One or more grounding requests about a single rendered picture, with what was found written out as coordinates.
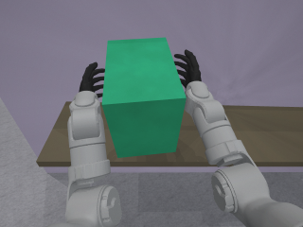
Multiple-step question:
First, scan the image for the robot right upper arm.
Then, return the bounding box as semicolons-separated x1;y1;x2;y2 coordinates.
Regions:
211;163;303;227

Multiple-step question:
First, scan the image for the table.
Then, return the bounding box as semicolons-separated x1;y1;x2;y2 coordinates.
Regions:
36;101;303;167

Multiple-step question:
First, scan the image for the carton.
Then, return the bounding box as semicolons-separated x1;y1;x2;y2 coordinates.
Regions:
101;37;187;158

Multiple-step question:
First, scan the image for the right robot forearm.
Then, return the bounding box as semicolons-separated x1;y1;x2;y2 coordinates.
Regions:
184;80;270;196

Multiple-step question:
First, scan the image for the left robot forearm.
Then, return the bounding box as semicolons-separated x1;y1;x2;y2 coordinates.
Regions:
65;91;111;221

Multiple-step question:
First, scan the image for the right robot hand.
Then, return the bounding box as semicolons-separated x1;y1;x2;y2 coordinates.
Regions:
174;50;202;89

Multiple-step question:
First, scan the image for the left robot hand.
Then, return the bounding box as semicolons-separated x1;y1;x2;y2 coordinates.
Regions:
79;62;105;98

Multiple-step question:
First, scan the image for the robot left upper arm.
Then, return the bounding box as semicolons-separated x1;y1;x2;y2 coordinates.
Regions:
46;184;122;227

